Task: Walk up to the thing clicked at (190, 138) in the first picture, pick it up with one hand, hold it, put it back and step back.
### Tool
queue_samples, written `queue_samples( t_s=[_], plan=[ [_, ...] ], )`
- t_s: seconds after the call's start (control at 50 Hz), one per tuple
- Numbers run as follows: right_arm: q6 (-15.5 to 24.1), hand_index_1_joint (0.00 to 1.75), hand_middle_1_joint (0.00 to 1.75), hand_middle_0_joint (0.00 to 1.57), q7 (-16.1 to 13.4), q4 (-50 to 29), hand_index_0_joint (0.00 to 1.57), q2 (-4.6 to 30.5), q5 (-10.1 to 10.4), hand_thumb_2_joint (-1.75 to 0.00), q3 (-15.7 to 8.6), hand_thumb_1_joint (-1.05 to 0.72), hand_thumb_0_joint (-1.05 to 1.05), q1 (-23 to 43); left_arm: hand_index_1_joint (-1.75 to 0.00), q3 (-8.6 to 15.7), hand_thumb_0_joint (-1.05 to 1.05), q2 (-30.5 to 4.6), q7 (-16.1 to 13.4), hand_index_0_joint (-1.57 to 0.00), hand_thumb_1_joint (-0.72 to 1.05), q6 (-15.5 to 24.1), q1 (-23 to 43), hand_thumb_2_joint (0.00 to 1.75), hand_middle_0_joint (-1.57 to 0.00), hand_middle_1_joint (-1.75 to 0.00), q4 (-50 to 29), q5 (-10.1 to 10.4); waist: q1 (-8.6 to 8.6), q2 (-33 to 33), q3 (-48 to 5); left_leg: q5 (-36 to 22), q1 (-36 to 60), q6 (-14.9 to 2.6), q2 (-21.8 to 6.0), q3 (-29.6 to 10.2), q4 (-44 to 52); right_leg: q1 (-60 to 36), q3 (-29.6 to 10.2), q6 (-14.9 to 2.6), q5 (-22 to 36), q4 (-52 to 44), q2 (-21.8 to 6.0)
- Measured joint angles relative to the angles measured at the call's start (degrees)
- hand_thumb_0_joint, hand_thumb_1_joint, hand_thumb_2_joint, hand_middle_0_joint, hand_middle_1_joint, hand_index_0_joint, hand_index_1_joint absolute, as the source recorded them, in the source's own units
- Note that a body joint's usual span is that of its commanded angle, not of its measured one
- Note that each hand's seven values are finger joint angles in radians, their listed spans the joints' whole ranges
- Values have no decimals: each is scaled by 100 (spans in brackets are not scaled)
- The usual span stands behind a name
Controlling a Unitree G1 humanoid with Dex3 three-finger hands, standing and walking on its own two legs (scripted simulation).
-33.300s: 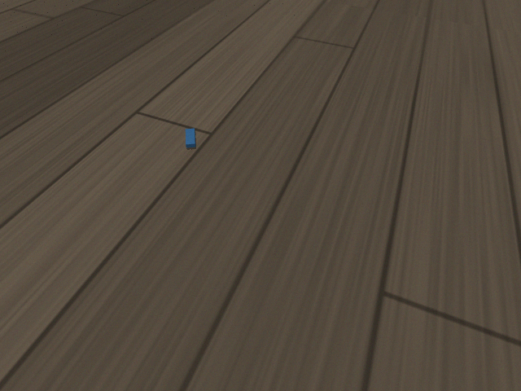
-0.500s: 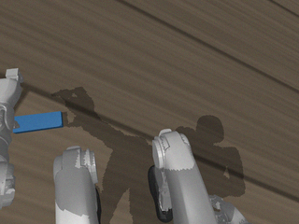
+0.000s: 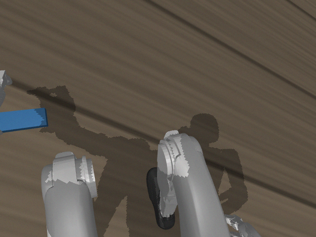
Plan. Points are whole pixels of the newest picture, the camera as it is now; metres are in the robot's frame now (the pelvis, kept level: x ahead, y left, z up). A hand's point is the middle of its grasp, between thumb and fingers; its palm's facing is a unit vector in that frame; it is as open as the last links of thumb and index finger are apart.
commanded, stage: home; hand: left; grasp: from above
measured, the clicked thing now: (18, 120) +0.45 +0.29 -0.31
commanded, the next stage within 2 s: none
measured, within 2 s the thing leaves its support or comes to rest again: neither
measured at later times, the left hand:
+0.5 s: hand out of the picture +0.35 +0.28 +0.01, palm faces -0.35 -0.48 -0.80, open 8.4 cm
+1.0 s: hand out of the picture +0.24 +0.21 +0.22, palm faces +0.04 -0.93 -0.35, open 7.4 cm
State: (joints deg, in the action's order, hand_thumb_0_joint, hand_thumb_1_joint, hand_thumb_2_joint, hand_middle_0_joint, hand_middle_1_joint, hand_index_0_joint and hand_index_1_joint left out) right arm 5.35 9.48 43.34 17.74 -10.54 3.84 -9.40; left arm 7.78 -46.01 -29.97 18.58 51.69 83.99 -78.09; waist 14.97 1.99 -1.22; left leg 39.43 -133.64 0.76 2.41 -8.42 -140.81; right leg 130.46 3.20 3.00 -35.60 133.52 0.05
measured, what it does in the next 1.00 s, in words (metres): rises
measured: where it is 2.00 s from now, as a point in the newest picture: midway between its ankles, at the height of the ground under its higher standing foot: (126, 223)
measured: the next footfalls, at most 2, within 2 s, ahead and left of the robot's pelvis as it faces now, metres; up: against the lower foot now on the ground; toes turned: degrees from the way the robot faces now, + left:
none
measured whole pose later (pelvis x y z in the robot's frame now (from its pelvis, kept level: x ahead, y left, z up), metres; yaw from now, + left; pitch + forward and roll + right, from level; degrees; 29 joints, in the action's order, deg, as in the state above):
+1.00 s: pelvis +0.04 +0.00 +0.31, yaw +7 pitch +21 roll -4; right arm 6.7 -4.7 30.1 11.4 2.3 2.7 -9.6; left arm 0.7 -16.4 -4.4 -18.9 -13.0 4.7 -4.3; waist 3.4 -2.0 -10.6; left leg 33.7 -70.1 0.8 -0.5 -4.8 -82.9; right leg 68.7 2.5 1.4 -30.7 78.6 -0.6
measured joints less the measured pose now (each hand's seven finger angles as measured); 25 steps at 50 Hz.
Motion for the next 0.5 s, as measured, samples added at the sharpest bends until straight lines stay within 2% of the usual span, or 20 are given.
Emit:
queue_samples(
  t_s=[0.04,0.08,0.14,0.2,0.28,0.38,0.44,0.5],
  plan=[
    [6,30,30,20,38,57,20,-70,22,-90,-82,-91,0,-52,-93,20,0,92,-95,-19,-39,-232,-15,93,-18,-94,-135,103,18,-55,-93,33,-71,-21,6,35,-15,64,-28,-12,-49,27,-12],
    [12,30,30,20,83,101,20,-136,68,-89,-143,-91,0,-80,-91,-17,0,199,-42,-20,-37,-468,-1,93,-19,-92,-233,219,18,-129,-189,69,-98,-48,3,74,17,91,-58,-10,-97,10,-21],
    [-22,30,30,20,137,97,20,-220,192,-89,-250,-90,0,-122,-86,-38,0,430,193,-21,-32,-778,-154,92,-21,-87,-605,499,-46,-298,-347,130,-46,-80,-8,122,155,41,-89,-2,-167,-112,-37],
    [-119,30,30,20,174,37,20,-277,358,-89,-337,-90,0,-153,-77,-105,0,712,550,-21,-22,-1030,-430,90,-22,-77,-1106,899,-197,-450,-493,197,175,-107,-41,177,411,-152,-124,26,-226,-343,-44],
    [-268,30,30,20,153,-110,20,-296,595,-89,-406,-90,0,-160,-64,-278,0,1078,1138,-21,-1,-1293,-1011,87,-22,-63,-2008,1624,-469,-595,-691,250,647,-124,-91,226,882,-582,-148,77,-262,-785,-48],
    [-393,30,30,20,-2,-406,20,-268,833,-89,-483,-90,0,-90,-49,-458,1,1452,1909,-21,33,-1536,-1982,86,-22,-48,-3357,2683,-778,-623,-908,196,1360,-111,-132,274,1601,-1249,-154,46,-212,-1449,-64],
    [-414,29,30,20,-139,-561,20,-219,918,-90,-537,-90,0,27,-42,-548,1,1627,2253,-21,52,-1641,-2539,87,-22,-42,-4061,3284,-934,-557,-972,119,1800,-97,-146,297,2020,-1670,-156,10,-148,-1834,-74],
    [-398,29,30,20,-283,-696,20,-153,991,-90,-602,-91,0,177,-37,-624,1,1798,2474,-21,67,-1748,-3094,88,-22,-37,-4730,3809,-1067,-488,-1018,33,2209,-82,-148,312,2403,-2072,-152,-21,-79,-2191,-92]
  ],
)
